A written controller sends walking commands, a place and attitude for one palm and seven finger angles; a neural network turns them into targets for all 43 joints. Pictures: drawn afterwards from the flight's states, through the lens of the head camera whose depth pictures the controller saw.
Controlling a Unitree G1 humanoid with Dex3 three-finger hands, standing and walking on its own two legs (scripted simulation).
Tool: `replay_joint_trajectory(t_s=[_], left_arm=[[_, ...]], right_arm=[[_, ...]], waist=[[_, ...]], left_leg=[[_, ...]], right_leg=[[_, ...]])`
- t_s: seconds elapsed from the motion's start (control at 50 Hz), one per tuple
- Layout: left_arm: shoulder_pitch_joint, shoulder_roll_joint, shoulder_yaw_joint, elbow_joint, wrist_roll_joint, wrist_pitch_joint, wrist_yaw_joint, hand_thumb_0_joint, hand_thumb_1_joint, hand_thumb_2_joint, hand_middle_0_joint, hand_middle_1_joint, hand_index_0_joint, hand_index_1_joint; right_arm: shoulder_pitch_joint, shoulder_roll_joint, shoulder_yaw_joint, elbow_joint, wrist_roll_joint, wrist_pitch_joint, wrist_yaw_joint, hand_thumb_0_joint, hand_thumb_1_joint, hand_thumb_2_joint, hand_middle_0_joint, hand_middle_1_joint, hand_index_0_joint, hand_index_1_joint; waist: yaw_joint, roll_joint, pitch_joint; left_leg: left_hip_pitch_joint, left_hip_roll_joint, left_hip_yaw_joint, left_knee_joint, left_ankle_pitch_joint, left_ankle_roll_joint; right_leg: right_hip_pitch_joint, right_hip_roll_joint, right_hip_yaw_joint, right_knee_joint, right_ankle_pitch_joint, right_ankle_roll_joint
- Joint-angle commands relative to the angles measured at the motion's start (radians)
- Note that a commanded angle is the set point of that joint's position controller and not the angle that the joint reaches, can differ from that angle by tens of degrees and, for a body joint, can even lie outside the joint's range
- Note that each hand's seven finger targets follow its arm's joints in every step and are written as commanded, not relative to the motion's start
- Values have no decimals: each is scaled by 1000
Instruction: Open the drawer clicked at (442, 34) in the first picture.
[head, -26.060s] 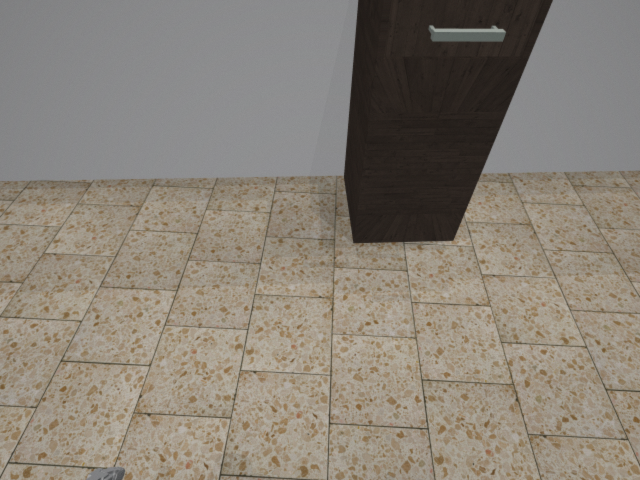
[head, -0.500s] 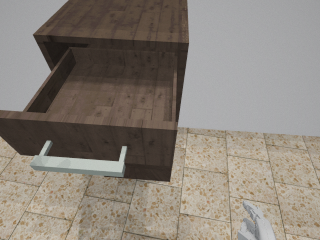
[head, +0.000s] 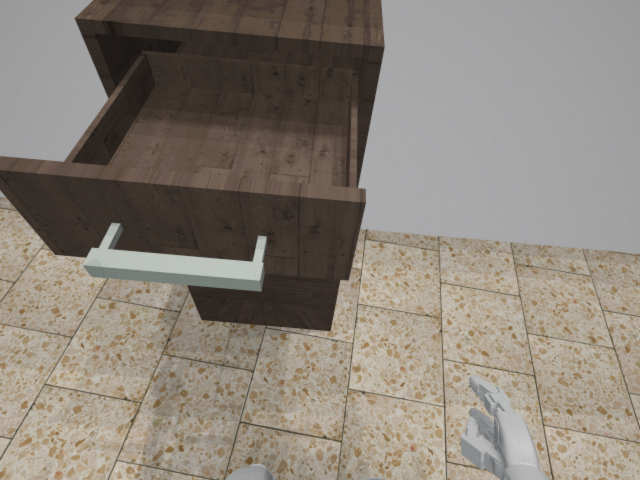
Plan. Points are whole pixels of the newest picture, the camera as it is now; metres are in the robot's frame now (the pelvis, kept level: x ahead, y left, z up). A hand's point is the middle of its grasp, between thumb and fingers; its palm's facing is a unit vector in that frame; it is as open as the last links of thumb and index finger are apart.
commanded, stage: step back with the hand held close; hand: left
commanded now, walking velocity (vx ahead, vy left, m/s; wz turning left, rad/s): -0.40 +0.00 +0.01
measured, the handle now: (182, 253) +0.34 +0.17 +0.11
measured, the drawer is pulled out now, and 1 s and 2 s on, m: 0.28 0.28 0.28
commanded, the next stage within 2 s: stop stepping back and stand still in 0.14 s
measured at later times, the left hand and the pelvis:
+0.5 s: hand out of the picture +0.05 +0.21 +0.31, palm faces +0.49 -0.75 -0.44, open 7.4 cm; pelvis -0.14 +0.00 +0.01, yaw -2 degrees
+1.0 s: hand out of the picture +0.03 +0.24 +0.30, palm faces +0.58 -0.73 -0.36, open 7.4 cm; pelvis -0.16 +0.01 +0.01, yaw +0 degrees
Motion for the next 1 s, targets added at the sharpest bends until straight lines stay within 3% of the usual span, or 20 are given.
replay_joint_trajectory(t_s=[0.0,0.02,0.06,0.14,0.22,0.28,0.3,0.34,0.36,0.42,0.48,0.54,0.58,0.66,0.68,0.72,0.74,0.86,0.92,0.98], left_arm=[[-18,210,163,-147,-12,-37,52,0,900,900,-200,-300,-200,-300],[-38,237,185,-188,-10,-51,54,0,900,900,-200,-300,-200,-300],[-49,223,186,-216,-25,-67,45,0,900,900,-200,-300,-200,-300],[-61,139,114,-165,-23,-51,45,0,900,900,-200,-300,-200,-300],[-84,146,96,-123,-25,-19,33,0,900,900,-200,-300,-200,-300],[-71,163,103,-129,-36,0,28,0,900,900,-200,-300,-200,-300],[-60,191,119,-118,-35,9,25,0,900,900,-200,-300,-200,-300],[-75,271,164,-145,-40,10,34,0,900,900,-200,-300,-200,-300],[-129,277,179,-137,-36,-1,43,0,900,900,-200,-300,-200,-300],[-59,190,140,-21,-34,40,41,0,900,900,-200,-300,-200,-300],[-114,141,64,46,-10,36,47,0,900,900,-200,-300,-200,-300],[-181,159,48,-13,-3,12,49,0,900,900,-200,-300,-200,-300],[-192,161,51,5,12,19,45,0,900,900,-200,-300,-200,-300],[-84,127,19,-70,16,19,45,0,900,900,-200,-300,-200,-300],[-71,130,17,-81,16,23,42,0,900,900,-200,-300,-200,-300],[-81,196,75,-97,9,15,45,0,900,900,-200,-300,-200,-300],[-127,193,79,-123,4,6,49,0,900,900,-200,-300,-200,-300],[-118,135,53,16,0,6,52,0,900,900,-200,-300,-200,-300],[-148,127,26,24,-2,6,47,0,900,900,-200,-300,-200,-300],[-131,119,24,27,3,9,37,0,900,900,-200,-300,-200,-300]], right_arm=[[-11,-123,-49,-116,-7,-46,-31,0,-900,-900,200,300,200,300],[-32,-162,-74,-126,-12,-54,-34,0,-900,-900,200,300,200,300],[-10,-133,-74,-129,-39,-83,-25,0,-900,-900,200,300,200,300],[23,-133,-85,-75,-25,-104,-2,0,-900,-900,200,300,200,300],[-19,-131,-70,-81,-20,-100,7,0,-900,-900,200,300,200,300],[-57,-135,-45,-129,-5,-82,6,0,-900,-900,200,300,200,300],[-51,-130,-41,-142,-1,-67,5,0,-900,-900,200,300,200,300],[-50,-111,-27,-141,-2,-35,0,0,-900,-900,200,300,200,300],[-37,-120,-17,-129,-6,-41,-4,0,-900,-900,200,300,200,300],[-50,-124,-35,-121,11,-24,-28,0,-900,-900,200,300,200,300],[-45,-140,-28,-98,-7,-25,-50,0,-900,-900,200,300,200,300],[-32,-189,-42,-127,-6,-48,-55,0,-900,-900,200,300,200,300],[-28,-144,-31,-116,-10,-51,-50,0,-900,-900,200,300,200,300],[-38,-140,-25,-119,-13,-70,-31,0,-900,-900,200,300,200,300],[-41,-143,-26,-124,-17,-64,-26,0,-900,-900,200,300,200,300],[-37,-140,-33,-119,-23,-44,-15,0,-900,-900,200,300,200,300],[-37,-133,-42,-107,-12,-47,-12,0,-900,-900,200,300,200,300],[-19,-117,-23,-88,-14,-45,-32,0,-900,-900,200,300,200,300],[-37,-155,-41,-105,-3,-54,-36,0,-900,-900,200,300,200,300],[-34,-136,-25,-112,5,-51,-26,0,-900,-900,200,300,200,300]], waist=[[1,47,-227],[17,209,-243],[9,374,-284],[3,253,-253],[11,282,-211],[25,275,-187],[21,176,-172],[20,-126,-147],[17,-98,-157],[0,-162,-119],[-14,-17,-42],[7,212,-50],[-5,322,-55],[18,202,-93],[14,134,-82],[16,-69,-83],[21,-113,-88],[1,-5,-69],[18,92,-68],[14,111,-74]], left_leg=[[185,90,-48,-378,266,13],[181,230,-198,-434,483,56],[188,359,-263,-436,838,127],[364,311,-162,-353,974,140],[272,291,-156,-438,707,126],[60,214,-110,-509,36,80],[-2,134,-49,-434,-117,38],[46,-9,19,90,-7,-27],[-4,16,-9,194,9,-20],[118,55,-29,98,40,-3],[248,52,6,-293,18,32],[159,231,-303,-525,-104,134],[27,264,-380,-671,-406,133],[-4,177,-165,-514,-175,95],[-45,116,-99,-420,-140,68],[-97,25,13,-50,-13,23],[-91,24,9,96,-38,15],[221,39,43,-296,103,37],[269,146,-109,-387,217,80],[186,151,-111,-429,226,72]], right_leg=[[123,-179,111,-27,440,-46],[111,-68,43,97,282,5],[5,19,18,400,-250,12],[-96,38,18,433,-278,12],[39,33,-28,236,-266,18],[286,18,-75,-70,-226,-3],[335,-30,-47,-199,-195,-35],[96,-372,333,-457,-271,-179],[101,-399,286,-413,-115,-180],[-3,-282,123,-344,-262,-115],[-42,-212,79,-286,-401,-84],[49,-12,-65,65,-193,-11],[84,8,-59,233,-262,-5],[286,-10,-63,-78,-183,-24],[314,-46,2,-173,-203,-50],[265,-297,381,-388,-348,-169],[235,-350,425,-415,-343,-196],[112,-224,148,-275,-116,-111],[120,-87,56,-145,-2,-26],[190,-47,-2,-130,19,-1]])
